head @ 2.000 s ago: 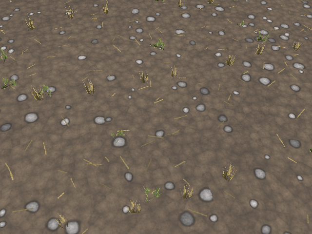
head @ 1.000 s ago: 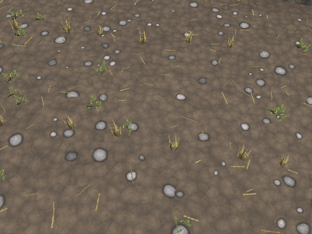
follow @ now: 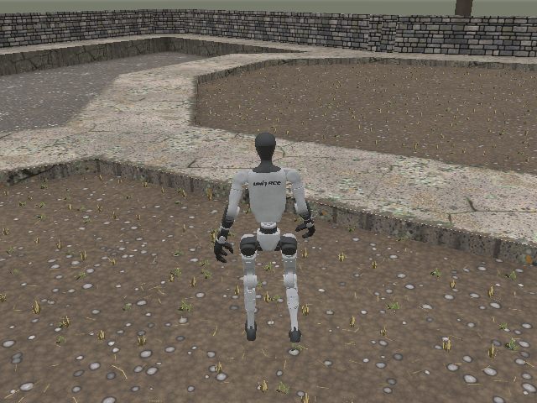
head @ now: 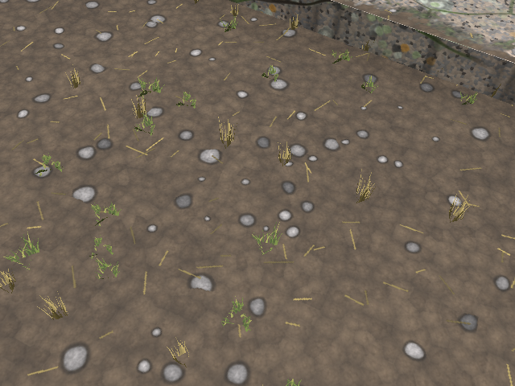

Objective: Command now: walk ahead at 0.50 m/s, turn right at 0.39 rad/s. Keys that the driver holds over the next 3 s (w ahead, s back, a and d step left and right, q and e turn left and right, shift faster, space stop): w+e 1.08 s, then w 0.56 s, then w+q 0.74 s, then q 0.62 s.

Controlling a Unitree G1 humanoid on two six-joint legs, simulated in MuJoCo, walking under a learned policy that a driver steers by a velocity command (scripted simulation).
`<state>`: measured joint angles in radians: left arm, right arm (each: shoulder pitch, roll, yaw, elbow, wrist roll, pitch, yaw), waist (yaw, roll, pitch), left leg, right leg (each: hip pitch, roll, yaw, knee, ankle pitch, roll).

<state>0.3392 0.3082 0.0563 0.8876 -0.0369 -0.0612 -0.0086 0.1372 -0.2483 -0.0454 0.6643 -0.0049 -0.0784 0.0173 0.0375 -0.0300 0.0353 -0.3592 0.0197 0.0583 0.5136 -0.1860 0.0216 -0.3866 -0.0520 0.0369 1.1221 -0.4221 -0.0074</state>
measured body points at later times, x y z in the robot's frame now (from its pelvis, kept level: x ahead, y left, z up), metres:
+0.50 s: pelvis +0.26 -0.08 -0.01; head +0.29 -0.10 +0.44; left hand +0.48 +0.14 -0.11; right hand +0.27 -0.38 -0.13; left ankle +0.17 +0.10 -0.64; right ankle +0.30 -0.17 -0.73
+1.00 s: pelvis +0.54 -0.14 +0.00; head +0.57 -0.15 +0.45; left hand +0.77 +0.06 -0.12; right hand +0.53 -0.45 -0.09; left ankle +0.65 -0.08 -0.73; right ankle +0.38 -0.19 -0.65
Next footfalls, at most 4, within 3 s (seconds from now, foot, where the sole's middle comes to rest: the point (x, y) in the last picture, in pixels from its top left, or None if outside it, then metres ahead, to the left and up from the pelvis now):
0.40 right None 0.34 -0.18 -0.77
0.88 left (304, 305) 0.68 -0.10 -0.77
1.38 right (440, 299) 0.73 -0.48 -0.77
1.90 left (427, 192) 1.11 -0.52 -0.77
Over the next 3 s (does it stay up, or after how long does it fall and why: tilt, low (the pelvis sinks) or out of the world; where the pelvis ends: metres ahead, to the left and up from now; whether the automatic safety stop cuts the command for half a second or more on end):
stays up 1.31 -0.69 0.00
